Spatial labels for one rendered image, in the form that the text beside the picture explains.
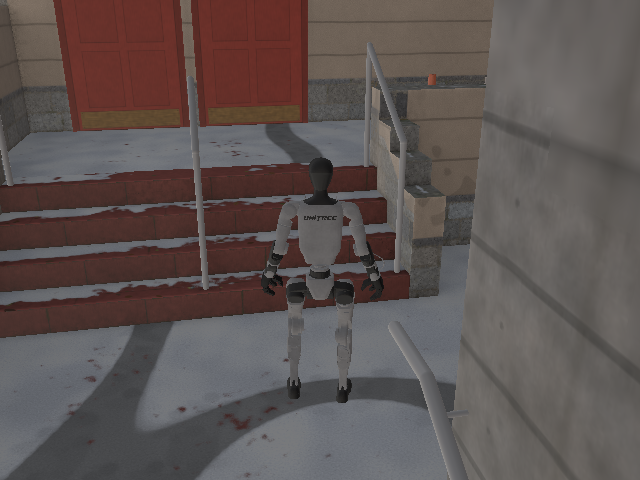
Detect stairs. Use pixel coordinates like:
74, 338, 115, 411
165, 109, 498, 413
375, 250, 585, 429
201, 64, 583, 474
0, 168, 410, 338

